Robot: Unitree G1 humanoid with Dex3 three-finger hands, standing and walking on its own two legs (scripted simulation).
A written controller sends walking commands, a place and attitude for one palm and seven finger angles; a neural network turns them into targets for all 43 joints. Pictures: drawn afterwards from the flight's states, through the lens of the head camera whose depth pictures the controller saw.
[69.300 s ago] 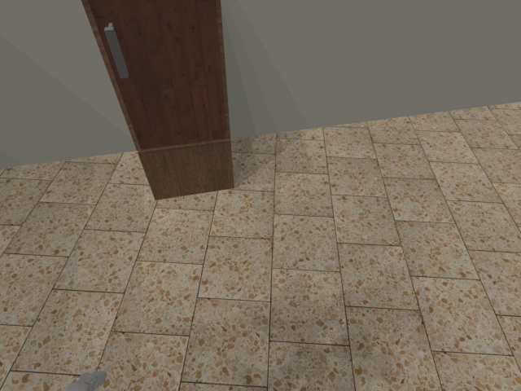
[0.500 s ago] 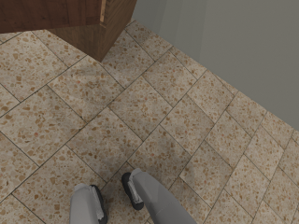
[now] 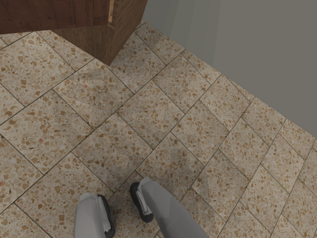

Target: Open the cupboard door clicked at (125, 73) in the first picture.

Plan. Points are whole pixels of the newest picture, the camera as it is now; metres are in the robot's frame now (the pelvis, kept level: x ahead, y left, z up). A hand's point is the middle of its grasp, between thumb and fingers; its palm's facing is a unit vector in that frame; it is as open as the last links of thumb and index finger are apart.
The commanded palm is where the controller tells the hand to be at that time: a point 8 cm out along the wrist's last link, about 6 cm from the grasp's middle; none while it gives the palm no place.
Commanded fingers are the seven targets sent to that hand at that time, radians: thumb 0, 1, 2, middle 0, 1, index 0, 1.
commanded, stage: move the hooked fingers beside the handle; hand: left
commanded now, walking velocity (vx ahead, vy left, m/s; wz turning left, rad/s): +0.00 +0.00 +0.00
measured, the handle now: out of the picture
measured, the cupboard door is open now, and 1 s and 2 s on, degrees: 48 48 47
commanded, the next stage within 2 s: slide the fingers in behind the handle in 0.60 s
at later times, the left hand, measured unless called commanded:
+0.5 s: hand out of the picture +0.66 +0.26 +0.12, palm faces +0.11 -0.99 +0.00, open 14.0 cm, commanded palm +0.71 +0.23 +0.11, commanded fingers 0.00 -0.50 0.30 -0.30 -1.20 -0.30 -1.20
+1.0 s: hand out of the picture +0.67 +0.24 +0.12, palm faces +0.09 -1.00 +0.02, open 14.0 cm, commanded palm +0.70 +0.21 +0.10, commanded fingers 0.00 -0.50 0.30 -0.30 -1.20 -0.30 -1.20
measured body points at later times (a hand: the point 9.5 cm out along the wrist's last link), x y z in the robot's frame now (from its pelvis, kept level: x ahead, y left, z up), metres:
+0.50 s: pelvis +0.00 +0.00 +0.00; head +0.26 +0.05 +0.37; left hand +0.65 +0.32 +0.12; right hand -0.14 -0.20 -0.04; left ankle +0.02 +0.06 -0.63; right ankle +0.02 -0.14 -0.63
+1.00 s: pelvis +0.01 +0.00 +0.00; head +0.25 +0.05 +0.37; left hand +0.66 +0.29 +0.12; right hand -0.14 -0.20 -0.02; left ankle +0.02 +0.06 -0.63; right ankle +0.02 -0.14 -0.63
